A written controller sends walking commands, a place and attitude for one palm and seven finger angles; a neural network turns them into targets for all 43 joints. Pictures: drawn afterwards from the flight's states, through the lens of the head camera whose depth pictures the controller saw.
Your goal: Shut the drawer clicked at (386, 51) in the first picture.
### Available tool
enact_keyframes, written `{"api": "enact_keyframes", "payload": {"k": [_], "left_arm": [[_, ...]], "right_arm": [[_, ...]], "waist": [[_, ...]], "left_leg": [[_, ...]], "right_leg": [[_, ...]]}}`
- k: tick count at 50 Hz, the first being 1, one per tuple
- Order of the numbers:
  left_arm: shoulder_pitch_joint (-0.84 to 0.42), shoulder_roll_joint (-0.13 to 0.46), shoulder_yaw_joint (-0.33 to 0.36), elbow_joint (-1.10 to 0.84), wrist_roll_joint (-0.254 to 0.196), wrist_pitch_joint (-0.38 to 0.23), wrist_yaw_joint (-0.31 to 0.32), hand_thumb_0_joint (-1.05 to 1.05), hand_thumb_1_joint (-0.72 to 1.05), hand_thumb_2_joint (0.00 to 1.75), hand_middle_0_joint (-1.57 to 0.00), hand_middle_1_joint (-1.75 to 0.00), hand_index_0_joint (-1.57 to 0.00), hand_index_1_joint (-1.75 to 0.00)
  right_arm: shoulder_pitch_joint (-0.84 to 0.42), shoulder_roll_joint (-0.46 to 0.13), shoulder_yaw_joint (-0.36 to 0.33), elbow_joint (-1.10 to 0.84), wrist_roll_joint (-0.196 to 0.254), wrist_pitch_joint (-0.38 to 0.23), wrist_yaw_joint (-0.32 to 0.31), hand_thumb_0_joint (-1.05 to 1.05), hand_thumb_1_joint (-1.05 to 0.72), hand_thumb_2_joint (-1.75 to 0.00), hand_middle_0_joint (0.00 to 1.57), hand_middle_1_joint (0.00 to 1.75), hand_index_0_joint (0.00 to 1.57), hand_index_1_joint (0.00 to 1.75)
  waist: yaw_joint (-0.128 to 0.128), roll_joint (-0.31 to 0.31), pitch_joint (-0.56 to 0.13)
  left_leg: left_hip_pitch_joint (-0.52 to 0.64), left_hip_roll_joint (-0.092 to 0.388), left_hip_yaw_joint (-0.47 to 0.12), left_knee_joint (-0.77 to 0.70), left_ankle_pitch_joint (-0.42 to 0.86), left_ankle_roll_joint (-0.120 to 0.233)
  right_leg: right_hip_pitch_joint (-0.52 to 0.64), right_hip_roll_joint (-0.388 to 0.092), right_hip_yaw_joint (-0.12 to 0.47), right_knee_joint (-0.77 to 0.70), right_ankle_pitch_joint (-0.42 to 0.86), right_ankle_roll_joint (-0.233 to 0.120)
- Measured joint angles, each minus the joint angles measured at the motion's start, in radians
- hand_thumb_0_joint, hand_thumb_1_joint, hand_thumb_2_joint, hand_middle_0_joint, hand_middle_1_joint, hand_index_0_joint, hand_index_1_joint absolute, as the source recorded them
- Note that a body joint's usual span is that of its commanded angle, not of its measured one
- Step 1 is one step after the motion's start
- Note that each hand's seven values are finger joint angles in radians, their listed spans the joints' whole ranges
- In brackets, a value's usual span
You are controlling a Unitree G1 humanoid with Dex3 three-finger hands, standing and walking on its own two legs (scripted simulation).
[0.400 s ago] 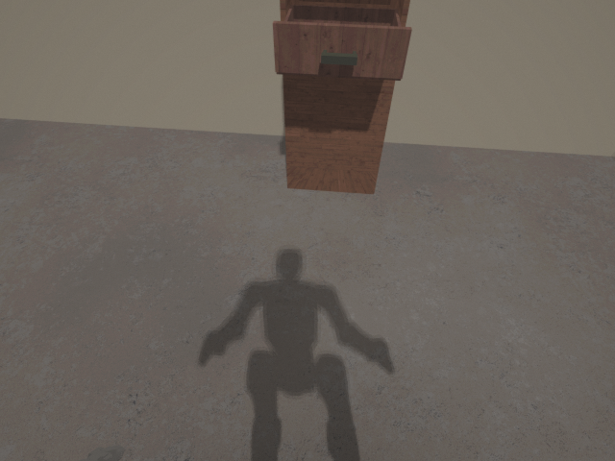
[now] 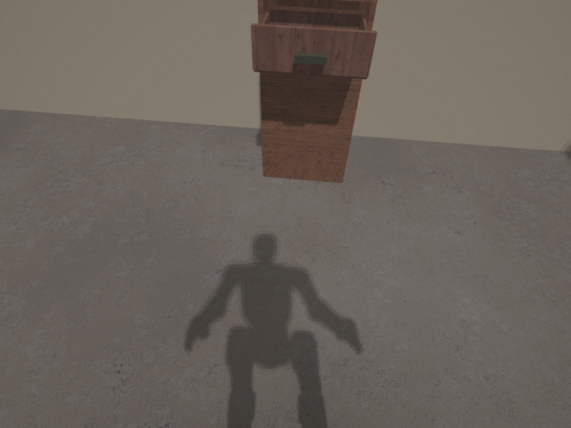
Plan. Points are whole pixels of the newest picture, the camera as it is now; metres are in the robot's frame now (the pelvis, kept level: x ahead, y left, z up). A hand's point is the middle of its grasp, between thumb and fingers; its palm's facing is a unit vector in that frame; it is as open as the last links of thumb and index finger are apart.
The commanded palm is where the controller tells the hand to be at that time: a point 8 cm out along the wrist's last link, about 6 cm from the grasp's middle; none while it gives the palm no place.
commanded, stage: stand and wait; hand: left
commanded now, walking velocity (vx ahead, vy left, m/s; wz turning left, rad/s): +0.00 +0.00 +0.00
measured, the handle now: (311, 56) +1.15 -0.01 +0.03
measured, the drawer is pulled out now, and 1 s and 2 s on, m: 0.30 0.30 0.30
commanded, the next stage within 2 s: look at it before walking up in 0.42 s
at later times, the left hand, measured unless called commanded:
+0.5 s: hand out of the picture +0.07 +0.24 -0.15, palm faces -0.02 -0.94 -0.35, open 7.4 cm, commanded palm none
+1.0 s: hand out of the picture +0.07 +0.24 -0.15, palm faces -0.02 -0.94 -0.34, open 7.4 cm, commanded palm none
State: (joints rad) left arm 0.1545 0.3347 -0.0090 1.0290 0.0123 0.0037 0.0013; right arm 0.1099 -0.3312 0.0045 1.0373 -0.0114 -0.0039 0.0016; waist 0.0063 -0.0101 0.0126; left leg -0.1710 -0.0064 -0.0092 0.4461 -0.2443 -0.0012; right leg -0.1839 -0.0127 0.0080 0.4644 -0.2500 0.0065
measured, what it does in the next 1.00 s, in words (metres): stands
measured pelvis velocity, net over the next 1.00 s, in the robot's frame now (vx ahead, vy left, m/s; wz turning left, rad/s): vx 0.00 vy -0.01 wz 0.00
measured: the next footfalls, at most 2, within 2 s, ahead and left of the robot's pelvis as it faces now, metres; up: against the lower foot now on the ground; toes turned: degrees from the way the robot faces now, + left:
right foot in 1.60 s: +0.17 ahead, -0.17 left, +0.00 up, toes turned -17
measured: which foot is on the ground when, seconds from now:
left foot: down 0.00-1.00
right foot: down 0.00-1.00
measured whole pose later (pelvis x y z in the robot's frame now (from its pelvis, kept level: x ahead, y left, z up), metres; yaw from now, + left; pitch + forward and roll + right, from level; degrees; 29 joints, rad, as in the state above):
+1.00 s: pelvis +0.00 -0.01 +0.00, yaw +0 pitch -2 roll +0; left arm 0.14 0.34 0.00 1.09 0.01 0.00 0.00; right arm 0.12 -0.34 0.01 1.11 -0.01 -0.01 0.00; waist 0.00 0.00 0.02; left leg -0.14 0.01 -0.01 0.37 -0.21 -0.02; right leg -0.15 0.00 0.01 0.40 -0.21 -0.01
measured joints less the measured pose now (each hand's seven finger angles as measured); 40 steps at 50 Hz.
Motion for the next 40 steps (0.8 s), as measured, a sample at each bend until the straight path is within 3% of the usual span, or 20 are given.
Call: {"api": "enact_keyframes", "payload": {"k": [40], "left_arm": [[-0.015,0.002,0.006,0.058,0.000,-0.006,-0.001,0.00,0.90,0.90,-0.20,-0.30,-0.21,-0.30]], "right_arm": [[0.013,-0.006,0.002,0.073,0.005,-0.008,0.000,0.00,-0.90,-0.89,0.21,0.30,0.21,0.30]], "waist": [[-0.003,0.008,0.007]], "left_leg": [[0.023,0.014,0.001,-0.066,0.038,-0.013]], "right_leg": [[0.018,0.013,0.000,-0.058,0.036,-0.011]]}}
